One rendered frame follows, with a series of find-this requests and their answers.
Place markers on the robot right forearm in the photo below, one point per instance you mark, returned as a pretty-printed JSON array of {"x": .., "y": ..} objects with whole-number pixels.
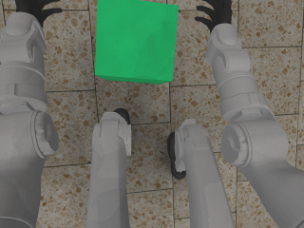
[{"x": 235, "y": 80}]

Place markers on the carton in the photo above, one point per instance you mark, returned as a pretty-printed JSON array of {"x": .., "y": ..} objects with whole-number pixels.
[{"x": 136, "y": 41}]

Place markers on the robot right upper arm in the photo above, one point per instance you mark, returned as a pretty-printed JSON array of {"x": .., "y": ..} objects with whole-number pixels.
[{"x": 259, "y": 149}]

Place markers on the robot left shin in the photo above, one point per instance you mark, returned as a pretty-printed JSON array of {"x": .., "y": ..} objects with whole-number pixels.
[{"x": 98, "y": 126}]

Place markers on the robot left upper arm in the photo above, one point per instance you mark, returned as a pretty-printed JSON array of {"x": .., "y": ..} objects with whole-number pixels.
[{"x": 26, "y": 140}]

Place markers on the left robot hand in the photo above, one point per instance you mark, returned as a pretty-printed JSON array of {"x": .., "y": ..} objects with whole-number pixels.
[{"x": 35, "y": 8}]

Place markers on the robot left forearm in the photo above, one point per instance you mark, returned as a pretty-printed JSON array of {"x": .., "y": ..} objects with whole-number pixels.
[{"x": 22, "y": 65}]

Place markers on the right robot thigh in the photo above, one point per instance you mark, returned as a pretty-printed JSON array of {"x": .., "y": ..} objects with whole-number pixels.
[{"x": 208, "y": 203}]

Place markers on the right robot hand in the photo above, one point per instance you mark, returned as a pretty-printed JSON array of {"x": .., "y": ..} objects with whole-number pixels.
[{"x": 220, "y": 14}]

